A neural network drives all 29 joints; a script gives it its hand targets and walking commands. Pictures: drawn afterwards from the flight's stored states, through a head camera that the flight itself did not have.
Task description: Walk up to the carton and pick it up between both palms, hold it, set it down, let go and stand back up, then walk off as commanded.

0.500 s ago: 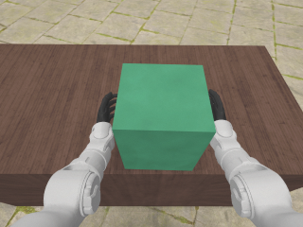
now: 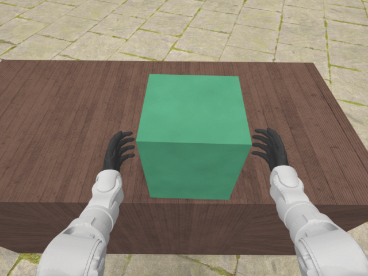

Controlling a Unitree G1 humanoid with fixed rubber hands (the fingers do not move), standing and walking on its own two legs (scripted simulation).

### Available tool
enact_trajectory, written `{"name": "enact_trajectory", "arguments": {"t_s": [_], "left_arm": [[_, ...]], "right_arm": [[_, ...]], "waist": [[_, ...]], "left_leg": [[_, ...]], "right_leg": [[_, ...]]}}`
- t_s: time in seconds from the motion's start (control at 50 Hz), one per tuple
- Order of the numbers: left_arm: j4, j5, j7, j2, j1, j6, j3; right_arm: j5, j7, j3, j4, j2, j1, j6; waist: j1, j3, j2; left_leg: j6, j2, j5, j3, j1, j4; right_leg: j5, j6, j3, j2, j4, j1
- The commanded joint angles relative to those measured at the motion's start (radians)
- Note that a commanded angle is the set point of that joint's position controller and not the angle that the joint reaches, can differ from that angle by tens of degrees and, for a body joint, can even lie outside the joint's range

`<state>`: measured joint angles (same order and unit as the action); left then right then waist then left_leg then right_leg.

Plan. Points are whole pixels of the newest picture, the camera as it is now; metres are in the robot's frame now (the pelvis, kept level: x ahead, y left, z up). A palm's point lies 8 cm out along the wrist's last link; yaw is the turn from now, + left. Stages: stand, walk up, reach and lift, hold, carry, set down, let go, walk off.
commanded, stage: set down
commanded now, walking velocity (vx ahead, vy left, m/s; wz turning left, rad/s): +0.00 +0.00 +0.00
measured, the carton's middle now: (191, 140) +0.43 -0.01 +0.02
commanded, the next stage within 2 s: none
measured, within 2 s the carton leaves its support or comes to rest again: neither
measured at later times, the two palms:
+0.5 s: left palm (102, 199) +0.29 +0.19 +0.00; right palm (284, 197) +0.29 -0.21 +0.01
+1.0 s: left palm (83, 238) +0.20 +0.21 +0.01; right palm (299, 239) +0.20 -0.21 +0.02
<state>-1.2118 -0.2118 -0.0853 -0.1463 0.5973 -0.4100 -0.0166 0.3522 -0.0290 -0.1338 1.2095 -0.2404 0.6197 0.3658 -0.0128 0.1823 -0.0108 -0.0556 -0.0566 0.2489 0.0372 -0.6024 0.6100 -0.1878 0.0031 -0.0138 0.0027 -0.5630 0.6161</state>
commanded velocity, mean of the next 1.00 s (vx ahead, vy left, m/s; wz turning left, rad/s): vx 0.00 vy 0.00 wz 0.00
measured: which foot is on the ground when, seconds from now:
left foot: down 0.00-1.00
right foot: down 0.00-1.00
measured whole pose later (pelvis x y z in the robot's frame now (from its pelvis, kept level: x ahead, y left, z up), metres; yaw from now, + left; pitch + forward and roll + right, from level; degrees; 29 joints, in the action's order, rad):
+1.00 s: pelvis +0.02 +0.01 +0.02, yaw -2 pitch -6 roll +0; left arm -0.25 -0.14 -0.13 -0.16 -0.29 -0.14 -0.08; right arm 0.21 0.00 -0.02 0.39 -0.18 -0.28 0.28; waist 0.05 -0.05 0.04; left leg -0.04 -0.05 0.21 -0.03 -0.03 0.35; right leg -0.16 0.01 0.04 -0.01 -0.36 0.09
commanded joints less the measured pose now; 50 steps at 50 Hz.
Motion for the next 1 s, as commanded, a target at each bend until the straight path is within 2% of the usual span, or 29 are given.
{"name": "enact_trajectory", "arguments": {"t_s": [0.0,0.02,0.04,0.08,0.1,0.14,0.16,0.26,0.3,0.32,0.36,0.38,0.4,0.48,0.52,0.56,0.62,0.66,0.68,0.7,0.78,0.82,0.84,0.86,0.88,0.92,0.94,0.96,0.98], "left_arm": [[0.204,0.009,-0.002,-0.090,0.282,-0.027,0.012],[0.167,-0.014,0.003,-0.111,0.320,-0.035,0.019],[0.217,-0.014,0.000,-0.105,0.303,-0.037,0.006],[0.252,0.036,-0.009,-0.117,0.232,-0.027,0.055],[0.254,0.018,-0.001,-0.111,0.256,-0.024,0.037],[0.129,0.019,-0.005,-0.157,0.328,-0.007,0.046],[0.185,-0.018,-0.005,-0.127,0.292,-0.003,0.012],[0.375,0.013,-0.021,-0.084,0.063,-0.013,-0.008],[0.427,0.025,-0.020,-0.072,0.050,0.023,-0.004],[0.395,0.015,-0.025,-0.093,0.102,0.033,0.010],[0.475,0.018,-0.036,-0.079,0.027,0.043,0.007],[0.511,0.013,-0.038,-0.101,0.071,0.028,0.003],[0.620,0.014,-0.038,-0.079,-0.060,0.030,-0.003],[0.726,0.057,-0.021,-0.051,-0.333,0.060,0.013],[0.637,0.088,0.003,-0.068,-0.260,0.109,0.035],[0.691,0.075,0.000,-0.073,-0.295,0.130,0.029],[0.894,0.062,-0.023,-0.018,-0.438,0.131,-0.020],[0.918,0.083,-0.026,-0.041,-0.567,0.144,-0.002],[0.954,0.087,-0.023,-0.058,-0.516,0.154,-0.003],[0.989,0.110,-0.022,-0.047,-0.581,0.156,-0.014],[1.023,0.089,-0.017,-0.062,-0.589,0.178,-0.029],[1.008,0.108,-0.031,-0.077,-0.632,0.203,0.002],[1.135,0.083,-0.039,-0.057,-0.739,0.205,-0.042],[1.080,0.076,-0.042,-0.087,-0.656,0.204,-0.028],[1.141,0.077,-0.046,-0.068,-0.756,0.209,-0.020],[1.180,0.070,-0.055,-0.076,-0.709,0.216,-0.030],[1.193,0.070,-0.051,-0.063,-0.777,0.238,-0.070],[1.160,0.087,-0.050,-0.072,-0.791,0.239,-0.034],[1.137,0.083,-0.044,-0.075,-0.791,0.255,-0.039]], "right_arm": [[-0.032,-0.005,0.052,-0.173,-0.130,0.280,0.029],[-0.032,-0.012,0.025,-0.220,-0.087,0.326,0.026],[-0.038,-0.017,0.056,-0.243,-0.103,0.295,0.037],[-0.030,-0.012,0.051,-0.277,-0.107,0.214,0.047],[-0.038,-0.017,0.082,-0.255,-0.096,0.232,0.041],[-0.054,-0.007,0.067,-0.259,-0.092,0.340,0.005],[-0.056,-0.005,0.065,-0.294,-0.093,0.306,-0.002],[-0.045,0.007,0.060,-0.324,-0.082,0.059,0.029],[-0.072,0.006,0.096,-0.303,-0.079,0.043,0.021],[-0.091,0.013,0.126,-0.370,-0.115,0.121,0.017],[-0.101,0.019,0.136,-0.433,-0.110,0.079,0.026],[-0.135,0.010,0.173,-0.434,-0.099,0.076,0.028],[-0.112,0.017,0.143,-0.451,-0.079,-0.067,0.030],[-0.097,0.019,0.107,-0.532,-0.088,-0.261,0.053],[-0.130,0.013,0.092,-0.519,-0.048,-0.224,0.028],[-0.129,0.022,0.091,-0.595,-0.045,-0.241,0.015],[-0.112,0.021,0.119,-0.702,-0.033,-0.427,0.035],[-0.123,0.027,0.108,-0.759,-0.056,-0.528,0.037],[-0.121,0.025,0.100,-0.723,-0.031,-0.500,0.022],[-0.118,0.023,0.100,-0.791,-0.026,-0.571,0.030],[-0.146,0.019,0.134,-0.891,-0.022,-0.574,0.017],[-0.151,0.024,0.132,-0.878,-0.027,-0.626,-0.006],[-0.128,0.034,0.156,-0.961,-0.063,-0.722,-0.005],[-0.148,0.028,0.138,-0.941,-0.054,-0.640,-0.023],[-0.147,0.026,0.141,-0.973,-0.043,-0.766,-0.026],[-0.127,0.026,0.179,-1.027,-0.060,-0.704,-0.031],[-0.141,0.025,0.179,-0.995,-0.042,-0.783,-0.045],[-0.155,0.026,0.177,-1.023,-0.039,-0.792,-0.048],[-0.168,0.029,0.178,-1.010,-0.031,-0.784,-0.064]], "waist": [[-0.026,0.360,0.053],[-0.010,0.366,0.091],[-0.042,0.394,0.065],[0.014,0.391,0.027],[-0.012,0.377,0.027],[0.028,0.232,0.027],[0.026,0.210,0.061],[0.013,0.295,-0.004],[-0.014,0.278,-0.047],[0.004,0.275,0.010],[0.020,0.199,0.027],[-0.006,0.205,0.002],[-0.010,0.199,0.012],[0.011,0.174,0.062],[0.020,0.024,0.057],[0.041,-0.010,0.071],[0.002,0.012,0.049],[0.034,-0.020,0.075],[0.020,-0.004,0.009],[0.021,-0.017,0.012],[0.022,-0.054,0.035],[0.055,-0.130,0.016],[0.053,-0.087,0.040],[0.055,-0.125,0.021],[0.068,-0.134,0.058],[0.085,-0.104,0.045],[0.045,-0.176,0.040],[0.071,-0.202,0.032],[0.057,-0.224,0.060]], "left_leg": [[0.005,0.073,-0.125,-0.074,0.227,-0.081],[0.021,0.082,-0.094,-0.082,0.152,-0.068],[0.016,0.090,-0.089,-0.080,0.135,-0.076],[0.009,0.089,-0.146,-0.086,0.175,-0.079],[0.008,0.093,-0.111,-0.086,0.188,-0.080],[0.020,0.090,0.054,-0.097,0.121,-0.113],[0.026,0.083,0.073,-0.092,0.140,-0.125],[-0.006,0.081,-0.129,-0.084,0.295,-0.102],[-0.011,0.081,-0.113,-0.082,0.317,-0.118],[-0.005,0.074,-0.051,-0.077,0.293,-0.134],[-0.004,0.074,-0.044,-0.090,0.310,-0.153],[-0.001,0.079,-0.020,-0.088,0.289,-0.140],[-0.004,0.073,-0.111,-0.082,0.358,-0.146],[-0.006,0.081,-0.324,-0.065,0.440,-0.144],[0.014,0.095,-0.181,-0.087,0.367,-0.195],[0.024,0.094,-0.122,-0.094,0.340,-0.226],[0.014,0.088,-0.207,-0.083,0.448,-0.235],[0.021,0.082,-0.246,-0.074,0.481,-0.240],[0.015,0.093,-0.245,-0.093,0.476,-0.234],[0.013,0.093,-0.274,-0.088,0.483,-0.247],[0.015,0.095,-0.212,-0.108,0.475,-0.260],[0.008,0.091,-0.169,-0.122,0.490,-0.292],[0.013,0.070,-0.178,-0.099,0.550,-0.298],[0.017,0.079,-0.128,-0.122,0.504,-0.309],[0.018,0.073,-0.187,-0.118,0.548,-0.314],[0.008,0.078,-0.199,-0.112,0.532,-0.314],[0.010,0.077,-0.180,-0.112,0.554,-0.317],[0.008,0.079,-0.137,-0.120,0.545,-0.325],[0.024,0.079,-0.107,-0.130,0.549,-0.326]], "right_leg": [[0.059,0.004,-0.006,0.035,0.070,-0.323],[0.037,0.019,0.013,0.024,0.061,-0.328],[0.064,0.015,0.011,0.026,0.050,-0.385],[0.085,0.013,0.006,0.024,0.050,-0.373],[0.039,0.011,0.005,0.025,0.066,-0.347],[-0.188,0.004,0.015,0.007,0.081,-0.279],[-0.224,0.002,0.009,0.010,0.090,-0.310],[0.034,-0.015,0.016,0.020,0.082,-0.381],[-0.010,-0.028,0.007,0.026,0.103,-0.351],[-0.088,-0.026,0.006,0.033,0.112,-0.337],[-0.087,-0.030,0.006,0.040,0.124,-0.374],[-0.074,-0.026,0.016,0.032,0.111,-0.374],[0.014,-0.021,0.020,0.036,0.114,-0.429],[0.202,-0.016,0.015,0.046,0.124,-0.519],[0.062,-0.015,0.038,0.027,0.169,-0.475],[-0.009,-0.017,0.035,0.025,0.181,-0.495],[0.086,-0.031,0.025,0.034,0.192,-0.540],[0.143,-0.017,0.026,0.031,0.201,-0.556],[0.132,-0.021,0.039,0.021,0.210,-0.544],[0.174,-0.021,0.044,0.022,0.213,-0.567],[0.084,-0.023,0.045,0.014,0.239,-0.541],[0.018,-0.036,0.045,0.013,0.265,-0.552],[0.021,-0.041,0.030,0.034,0.267,-0.542],[-0.025,-0.042,0.043,0.013,0.274,-0.529],[0.035,-0.039,0.045,0.030,0.275,-0.574],[0.019,-0.040,0.050,0.029,0.276,-0.552],[0.023,-0.041,0.041,0.028,0.293,-0.538],[-0.011,-0.045,0.043,0.019,0.296,-0.538],[-0.047,-0.039,0.044,0.013,0.309,-0.520]]}}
